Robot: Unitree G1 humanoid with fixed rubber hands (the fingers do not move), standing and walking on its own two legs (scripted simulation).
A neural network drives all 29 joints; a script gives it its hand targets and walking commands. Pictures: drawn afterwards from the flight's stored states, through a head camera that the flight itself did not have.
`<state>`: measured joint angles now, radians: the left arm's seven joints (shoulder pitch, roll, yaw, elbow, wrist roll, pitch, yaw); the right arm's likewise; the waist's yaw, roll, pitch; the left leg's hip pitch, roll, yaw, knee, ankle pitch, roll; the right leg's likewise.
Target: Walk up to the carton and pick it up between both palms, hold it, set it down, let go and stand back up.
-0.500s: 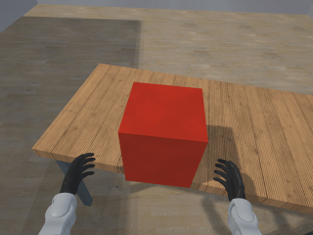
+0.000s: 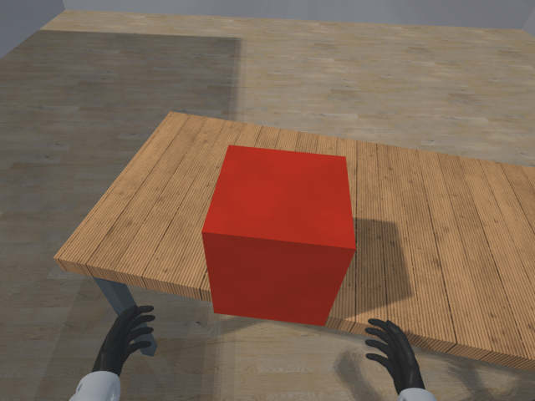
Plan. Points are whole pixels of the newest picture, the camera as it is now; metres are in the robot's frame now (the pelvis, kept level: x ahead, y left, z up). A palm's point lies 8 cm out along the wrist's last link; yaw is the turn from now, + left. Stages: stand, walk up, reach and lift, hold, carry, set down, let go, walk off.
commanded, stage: set down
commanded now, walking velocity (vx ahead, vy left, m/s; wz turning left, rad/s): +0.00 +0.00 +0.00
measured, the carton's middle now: (277, 237) +0.41 -0.02 +0.00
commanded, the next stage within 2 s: let go in 0.80 s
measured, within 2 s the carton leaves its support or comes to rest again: neither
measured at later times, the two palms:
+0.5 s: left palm out of the picture +0.16 +0.23 -0.07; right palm out of the picture +0.15 -0.21 -0.07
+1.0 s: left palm out of the picture +0.15 +0.22 -0.08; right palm out of the picture +0.13 -0.24 -0.08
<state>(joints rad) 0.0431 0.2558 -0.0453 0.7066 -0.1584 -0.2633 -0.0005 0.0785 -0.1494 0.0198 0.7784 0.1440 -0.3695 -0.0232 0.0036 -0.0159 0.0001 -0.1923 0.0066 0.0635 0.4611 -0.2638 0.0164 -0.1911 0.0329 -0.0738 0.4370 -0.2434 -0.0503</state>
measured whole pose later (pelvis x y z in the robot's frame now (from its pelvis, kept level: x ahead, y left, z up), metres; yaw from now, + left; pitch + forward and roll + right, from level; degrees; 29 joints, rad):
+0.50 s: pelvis +0.00 +0.00 +0.00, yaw -1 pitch -3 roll +0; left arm 0.18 0.23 -0.02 0.58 -0.06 0.00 0.02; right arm 0.18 -0.15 -0.01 0.72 0.03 -0.22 0.01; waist 0.02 -0.02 0.04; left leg -0.11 0.01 0.08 0.40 -0.24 0.02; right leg -0.11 0.04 -0.06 0.37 -0.22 -0.05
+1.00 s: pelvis -0.01 -0.01 +0.00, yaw -1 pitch -2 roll +0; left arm 0.19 0.22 -0.03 0.52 -0.02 0.12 0.04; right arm 0.20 -0.17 -0.04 0.74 -0.03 -0.20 0.04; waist 0.01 -0.02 0.06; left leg -0.13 0.02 0.08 0.40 -0.23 0.00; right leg -0.14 0.05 -0.06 0.39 -0.21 -0.06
